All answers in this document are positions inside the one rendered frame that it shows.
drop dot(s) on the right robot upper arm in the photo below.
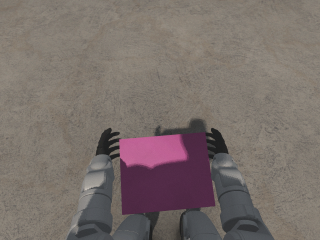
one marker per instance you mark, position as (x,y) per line
(237,234)

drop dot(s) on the carton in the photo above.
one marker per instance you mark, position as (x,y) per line
(165,173)

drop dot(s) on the left robot forearm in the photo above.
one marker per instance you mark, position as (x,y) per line
(94,204)

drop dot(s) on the right robot shin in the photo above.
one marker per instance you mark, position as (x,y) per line
(191,209)

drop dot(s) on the robot left hand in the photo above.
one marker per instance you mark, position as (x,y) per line
(104,144)

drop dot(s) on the robot right thigh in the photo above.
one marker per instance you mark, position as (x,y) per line
(198,226)

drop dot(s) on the right robot forearm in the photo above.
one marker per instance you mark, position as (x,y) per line
(237,209)

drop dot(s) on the robot right hand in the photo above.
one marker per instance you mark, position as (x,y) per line
(219,143)

